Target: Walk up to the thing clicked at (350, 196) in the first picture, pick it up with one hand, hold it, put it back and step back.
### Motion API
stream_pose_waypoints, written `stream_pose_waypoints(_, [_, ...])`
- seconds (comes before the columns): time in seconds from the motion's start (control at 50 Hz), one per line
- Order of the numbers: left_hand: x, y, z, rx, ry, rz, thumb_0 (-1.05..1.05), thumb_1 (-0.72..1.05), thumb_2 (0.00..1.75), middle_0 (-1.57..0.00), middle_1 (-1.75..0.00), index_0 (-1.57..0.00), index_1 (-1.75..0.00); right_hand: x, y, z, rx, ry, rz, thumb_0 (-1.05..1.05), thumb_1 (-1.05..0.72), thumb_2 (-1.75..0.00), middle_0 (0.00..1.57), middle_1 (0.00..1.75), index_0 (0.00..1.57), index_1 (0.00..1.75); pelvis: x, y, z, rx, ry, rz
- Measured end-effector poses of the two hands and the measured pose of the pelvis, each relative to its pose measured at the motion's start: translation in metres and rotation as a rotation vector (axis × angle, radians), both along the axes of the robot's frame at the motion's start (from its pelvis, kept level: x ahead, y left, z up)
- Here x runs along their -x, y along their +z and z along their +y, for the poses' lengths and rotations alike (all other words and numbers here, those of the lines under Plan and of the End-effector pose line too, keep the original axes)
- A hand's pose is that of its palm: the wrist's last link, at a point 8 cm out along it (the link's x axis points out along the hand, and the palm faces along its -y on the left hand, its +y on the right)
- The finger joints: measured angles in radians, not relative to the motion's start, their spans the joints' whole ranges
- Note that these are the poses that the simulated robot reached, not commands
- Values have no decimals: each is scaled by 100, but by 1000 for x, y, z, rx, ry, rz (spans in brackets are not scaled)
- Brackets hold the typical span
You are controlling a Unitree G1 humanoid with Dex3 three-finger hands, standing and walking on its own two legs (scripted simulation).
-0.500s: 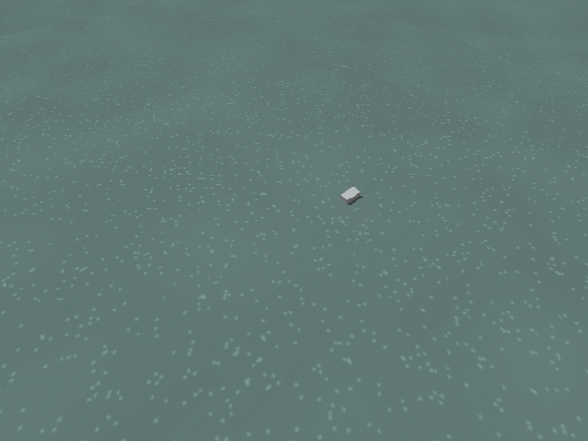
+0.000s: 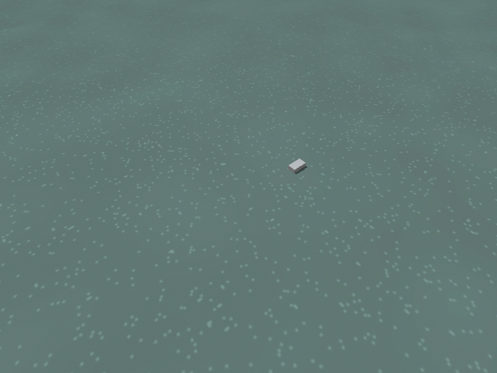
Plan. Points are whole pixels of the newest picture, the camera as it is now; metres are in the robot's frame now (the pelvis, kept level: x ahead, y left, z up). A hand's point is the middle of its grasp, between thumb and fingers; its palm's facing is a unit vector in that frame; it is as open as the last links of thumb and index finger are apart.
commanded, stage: stand
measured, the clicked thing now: (296, 165) +1.35 -0.27 -0.77
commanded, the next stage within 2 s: walk up in 0.62 s
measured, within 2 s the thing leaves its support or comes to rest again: neither
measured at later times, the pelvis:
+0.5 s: pelvis +0.01 +0.00 +0.00, yaw +0 degrees
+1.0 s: pelvis -0.02 +0.07 -0.01, yaw -19 degrees
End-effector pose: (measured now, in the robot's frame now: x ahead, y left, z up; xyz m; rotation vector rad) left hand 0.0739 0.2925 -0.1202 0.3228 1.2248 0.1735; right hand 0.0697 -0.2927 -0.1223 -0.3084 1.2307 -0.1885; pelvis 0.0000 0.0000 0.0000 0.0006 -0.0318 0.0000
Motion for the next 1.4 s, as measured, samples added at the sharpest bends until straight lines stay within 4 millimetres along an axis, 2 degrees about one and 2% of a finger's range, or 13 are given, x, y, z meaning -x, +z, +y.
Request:
stream_pose_waypoints(0.64, [-6,2,2,-8,-4,-3,0,90,90,-21,-30,-20,-30,-9,0,0,-3,-1,-10,1,-90,-90,20,30,20,30,-5,0,1,2,-9,5])
stream_pose_waypoints(0.74, [-4,-1,14,-36,-113,38,0,90,90,-21,-30,-20,-30,-15,5,-11,29,-79,-114,1,-90,-90,21,30,21,30,7,-8,16,5,-134,15])
stream_pose_waypoints(0.8, [-6,-3,30,-50,-181,65,0,90,90,-21,-30,-21,-30,-8,16,-9,60,-120,-160,1,-90,-90,20,30,20,30,14,-8,31,-6,-196,25])
stream_pose_waypoints(0.86, [-18,-12,48,-53,-237,67,0,90,90,-21,-30,-21,-30,8,23,-3,101,-164,-192,1,-90,-90,20,30,20,30,19,-15,48,-2,-241,32])
stream_pose_waypoints(0.92, [-40,-22,60,-56,-275,42,0,90,90,-21,-30,-21,-30,38,25,9,143,-205,-186,1,-90,-90,20,30,20,30,24,-21,62,-8,-277,7])
stream_pose_waypoints(1.02, [-78,-10,56,-26,-379,-12,0,90,90,-21,-30,-20,-30,100,35,34,139,-322,-133,1,-90,-90,20,30,20,30,24,-11,73,34,-348,-4])
stream_pose_waypoints(1.12, [-109,2,48,-14,-476,-38,0,90,90,-21,-30,-20,-30,154,37,48,137,-414,-104,1,-90,-90,21,30,21,30,24,-7,77,34,-424,9])
stream_pose_waypoints(1.2, [-132,8,28,-30,-566,-52,0,90,90,-21,-30,-20,-30,197,29,53,128,-483,-72,1,-90,-90,21,30,21,30,26,-10,75,22,-488,9])
stream_pose_waypoints(1.3, [-156,13,-15,-53,-676,-113,0,90,90,-21,-30,-20,-30,246,6,53,96,-573,-31,1,-90,-90,21,30,21,30,32,-22,62,6,-554,7])
stream_pose_waypoints(1.34, [-160,15,-33,-52,-703,-148,0,90,90,-21,-30,-20,-30,260,-6,52,79,-612,-14,1,-90,-90,20,30,20,30,35,-26,57,38,-565,-5])
stream_pose_waypoints(1.4, [-160,21,-53,-33,-735,-178,0,90,90,-21,-30,-20,-30,266,-12,59,46,-653,-4,1,-90,-90,20,30,20,30,35,-23,51,15,-615,-20])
